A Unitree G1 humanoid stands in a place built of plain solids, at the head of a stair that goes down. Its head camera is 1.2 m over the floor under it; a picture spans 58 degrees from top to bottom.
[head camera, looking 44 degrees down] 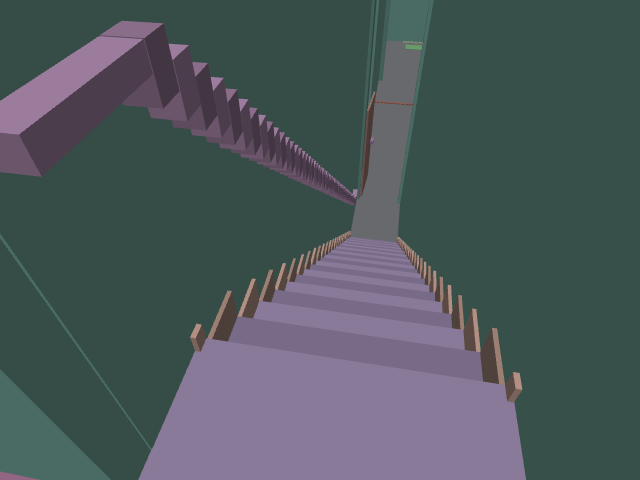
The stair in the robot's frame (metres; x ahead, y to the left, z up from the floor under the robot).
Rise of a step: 0.20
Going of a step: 0.24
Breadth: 0.97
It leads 10 degrees to the right of straight ahead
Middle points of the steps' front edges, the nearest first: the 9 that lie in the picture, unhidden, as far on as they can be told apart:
0.71 -0.09 0.00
0.94 -0.13 -0.20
1.18 -0.17 -0.41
1.42 -0.22 -0.61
1.65 -0.26 -0.82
1.89 -0.30 -1.02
2.12 -0.34 -1.23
2.36 -0.38 -1.43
2.60 -0.42 -1.64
